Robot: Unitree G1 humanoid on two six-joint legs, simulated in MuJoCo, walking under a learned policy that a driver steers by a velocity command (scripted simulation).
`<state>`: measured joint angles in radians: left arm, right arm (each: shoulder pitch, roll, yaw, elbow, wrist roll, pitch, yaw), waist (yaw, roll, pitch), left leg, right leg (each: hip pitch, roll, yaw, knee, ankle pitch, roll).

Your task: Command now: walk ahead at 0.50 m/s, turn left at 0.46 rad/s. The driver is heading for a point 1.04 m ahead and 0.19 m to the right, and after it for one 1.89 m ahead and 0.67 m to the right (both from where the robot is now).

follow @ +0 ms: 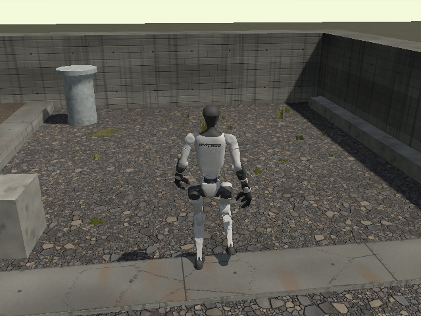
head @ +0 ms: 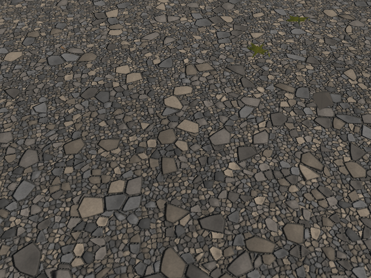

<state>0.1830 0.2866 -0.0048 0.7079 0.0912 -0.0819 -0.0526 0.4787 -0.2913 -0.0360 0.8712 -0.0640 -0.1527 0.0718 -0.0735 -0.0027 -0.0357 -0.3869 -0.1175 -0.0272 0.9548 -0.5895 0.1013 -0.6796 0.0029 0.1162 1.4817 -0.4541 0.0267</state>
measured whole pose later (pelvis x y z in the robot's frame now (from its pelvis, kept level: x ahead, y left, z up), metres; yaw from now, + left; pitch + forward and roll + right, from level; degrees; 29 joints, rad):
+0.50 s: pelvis +0.29 -0.02 -0.13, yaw +5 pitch +1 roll -3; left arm 0.43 0.22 0.04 0.95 -0.01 -0.07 0.02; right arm 0.13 -0.23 -0.03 0.74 0.01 -0.05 -0.02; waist 0.04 0.04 -0.03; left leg -0.77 0.11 -0.06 0.97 -0.05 -0.04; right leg -0.23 0.03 -0.06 0.44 -0.24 -0.02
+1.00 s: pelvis +0.54 +0.06 -0.12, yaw -7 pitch +3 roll +1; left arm 0.11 0.26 0.09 0.82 -0.02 -0.03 -0.01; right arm 0.37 -0.21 -0.08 0.92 -0.01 -0.09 -0.03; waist -0.06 -0.05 -0.02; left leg -0.05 -0.01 0.19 0.26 -0.26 0.04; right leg -0.74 -0.05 0.08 0.82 0.05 -0.04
